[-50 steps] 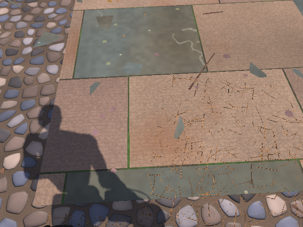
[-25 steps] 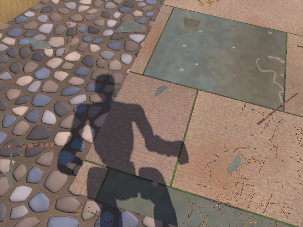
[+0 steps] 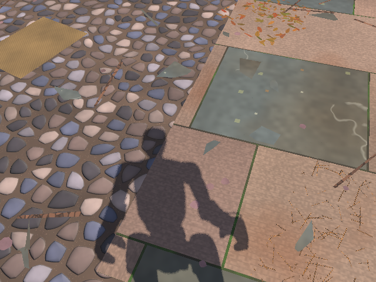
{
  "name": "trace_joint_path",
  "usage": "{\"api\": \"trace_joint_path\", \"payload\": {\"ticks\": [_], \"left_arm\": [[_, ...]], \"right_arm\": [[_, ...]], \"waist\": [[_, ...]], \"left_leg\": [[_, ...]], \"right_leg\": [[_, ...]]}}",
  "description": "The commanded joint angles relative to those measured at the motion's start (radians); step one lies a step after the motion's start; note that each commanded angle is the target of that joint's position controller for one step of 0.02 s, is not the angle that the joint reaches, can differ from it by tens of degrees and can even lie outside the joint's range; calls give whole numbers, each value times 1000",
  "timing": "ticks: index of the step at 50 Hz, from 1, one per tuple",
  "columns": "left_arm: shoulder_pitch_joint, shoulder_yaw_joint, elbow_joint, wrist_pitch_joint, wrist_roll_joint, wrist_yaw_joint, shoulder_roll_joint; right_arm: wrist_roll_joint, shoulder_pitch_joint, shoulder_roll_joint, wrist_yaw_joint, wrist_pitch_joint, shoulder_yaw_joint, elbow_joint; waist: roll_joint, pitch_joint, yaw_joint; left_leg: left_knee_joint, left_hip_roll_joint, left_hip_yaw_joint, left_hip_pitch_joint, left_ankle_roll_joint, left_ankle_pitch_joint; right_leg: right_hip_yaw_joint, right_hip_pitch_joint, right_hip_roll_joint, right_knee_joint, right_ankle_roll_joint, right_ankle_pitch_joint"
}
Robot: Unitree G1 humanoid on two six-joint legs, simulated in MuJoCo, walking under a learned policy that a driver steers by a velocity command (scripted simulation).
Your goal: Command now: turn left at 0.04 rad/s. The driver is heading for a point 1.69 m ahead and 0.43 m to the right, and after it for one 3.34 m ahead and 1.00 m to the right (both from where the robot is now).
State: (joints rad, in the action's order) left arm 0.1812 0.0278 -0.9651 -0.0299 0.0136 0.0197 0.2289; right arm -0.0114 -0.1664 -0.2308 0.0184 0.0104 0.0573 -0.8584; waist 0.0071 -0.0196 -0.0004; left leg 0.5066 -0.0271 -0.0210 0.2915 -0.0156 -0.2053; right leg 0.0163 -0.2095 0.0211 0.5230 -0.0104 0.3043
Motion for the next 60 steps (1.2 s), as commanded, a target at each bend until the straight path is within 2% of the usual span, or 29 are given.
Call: {"api": "trace_joint_path", "payload": {"ticks": [1, 6, 21, 40, 41, 42, 43, 44, 46, 47, 48, 50, 52, 53, 54, 55, 56, 57, 58, 59, 60], "left_arm": [[0, 22, 35, -8, -3, 9, 128], [4, 18, 17, -2, -5, 6, 118], [35, 11, -40, 6, -7, 9, 105], [115, -1, -81, 5, -7, 15, 79], [139, -1, -93, 7, -8, 17, 75], [147, 6, -95, 10, -15, 19, 92], [141, 15, -85, 12, -21, 23, 118], [156, 21, -78, 9, -27, 25, 134], [203, 43, -82, -10, -38, 24, 192], [203, 47, -79, -20, -37, 23, 192], [195, 46, -72, -29, -31, 20, 180], [157, 46, -51, -38, -40, 9, 163], [113, 48, -33, -31, -50, 2, 169], [102, 46, -23, -33, -47, 0, 165], [64, 31, -1, -40, -39, -5, 115], [71, 14, 43, -59, -35, -2, 43], [36, 25, 56, -73, -58, -2, 83], [21, 28, 63, -84, -75, -11, 96], [24, 30, 56, -90, -70, -16, 100], [18, 38, 54, -94, -55, -16, 111], [14, 46, 54, -91, -44, -20, 121]], "right_arm": [[3, 33, -95, 2, -19, 24, 34], [7, 22, -99, 7, -18, 24, -13], [11, 33, -102, 19, -10, 14, -132], [12, 22, -89, 22, -5, -1, -224], [13, 5, -79, 23, -4, -3, -236], [18, -2, -85, 24, -3, 0, -240], [22, -1, -91, 24, -6, 3, -237], [22, 21, -92, 22, -16, 3, -225], [29, 70, -55, 7, -50, -4, -192], [32, 88, -55, -1, -64, -4, -182], [37, 91, -56, -9, -76, -2, -175], [48, 70, -55, -19, -94, -2, -173], [46, -64, -60, -20, -101, 12, -235], [40, -165, -76, -20, -96, 24, -272], [35, -299, -134, -15, -97, 43, -296], [38, -425, -255, -20, -102, 66, -308], [20, -373, -180, -25, -119, 36, -300], [20, -285, -129, -26, -132, 19, -268], [19, -223, -104, -32, -137, 7, -243], [19, -185, -97, -37, -136, -1, -226], [15, -182, -74, -38, -131, -11, -222]], "waist": [[-10, 32, -11], [8, 38, -12], [-8, 15, -7], [-5, -10, -1], [-12, 10, -2], [-29, -9, -3], [-57, -44, -6], [-80, -86, -19], [-180, -138, -37], [-174, -165, -40], [-162, -172, -33], [-141, -158, -6], [-121, -97, 57], [-96, -55, 93], [66, -10, 145], [331, 64, 158], [208, 26, 126], [130, -43, 87], [83, -62, 61], [57, -78, 42], [58, -77, 30]], "left_leg": [[-51, 59, -65, -96, -35, 131], [-45, 64, -66, -119, -33, 182], [-52, 62, -55, -135, -28, 185], [-71, 53, -40, -121, -18, 134], [-67, 38, -24, -125, -19, 26], [-39, 11, 2, -94, -23, -149], [-3, -10, 23, -29, -30, -312], [40, -13, 31, 51, -36, -378], [227, 1, 74, 180, -34, -240], [294, 42, 46, 226, -44, -217], [326, 65, 29, 263, -55, -252], [192, 81, 37, 210, -73, -276], [-9, 6, 121, -113, -58, -78], [-19, -5, 105, -260, -50, -36], [-129, 143, -128, -394, -100, -126], [-300, 377, -587, -537, -258, -231], [-332, 433, -706, -486, -303, -331], [-327, 407, -603, -445, -270, -342], [-334, 360, -483, -407, -230, -283], [-345, 327, -388, -366, -200, -170], [-355, 289, -298, -330, -173, -55]], "right_leg": [[-62, -71, 59, -124, 35, -41], [-47, -54, 45, -113, 35, -90], [-29, -36, 23, -128, 30, -118], [-23, -43, 14, -146, 32, -89], [-19, -35, 8, -156, 38, 16], [-31, -50, 7, -165, 57, 173], [-73, -68, 29, -185, 87, 337], [-145, -75, 77, -228, 123, 464], [-394, -28, 263, -355, 222, 570], [-464, -29, 321, -382, 254, 530], [-472, -8, 335, -379, 260, 466], [-369, 12, 288, -338, 214, 328], [-207, -118, 178, -246, 159, 205], [-150, -187, 134, -153, 139, 93], [-32, -299, 46, 148, 82, -30], [38, -517, -74, 476, 30, 178], [-84, -616, -33, 678, 48, 256], [-115, -690, 22, 745, 79, 164], [-100, -692, 62, 737, 94, 63], [-92, -675, 90, 680, 96, -18], [-80, -624, 108, 627, 90, -70]]}}
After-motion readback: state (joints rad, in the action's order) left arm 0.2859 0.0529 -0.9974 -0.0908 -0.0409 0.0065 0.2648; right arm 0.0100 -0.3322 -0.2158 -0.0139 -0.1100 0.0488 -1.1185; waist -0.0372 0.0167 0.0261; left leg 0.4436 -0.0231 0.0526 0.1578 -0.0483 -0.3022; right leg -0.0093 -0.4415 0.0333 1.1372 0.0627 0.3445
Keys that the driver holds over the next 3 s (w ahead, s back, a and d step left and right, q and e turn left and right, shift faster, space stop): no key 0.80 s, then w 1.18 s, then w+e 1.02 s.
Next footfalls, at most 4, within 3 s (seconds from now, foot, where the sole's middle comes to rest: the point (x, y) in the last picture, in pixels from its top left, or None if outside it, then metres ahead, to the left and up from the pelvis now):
1.54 right None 0.48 -0.11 -0.77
2.08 left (166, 212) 0.79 0.13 -0.77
2.64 right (235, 163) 1.04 -0.17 -0.77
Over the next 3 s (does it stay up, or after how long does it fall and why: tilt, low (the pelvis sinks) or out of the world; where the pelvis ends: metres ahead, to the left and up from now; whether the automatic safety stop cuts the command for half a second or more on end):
stays up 1.09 -0.12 0.01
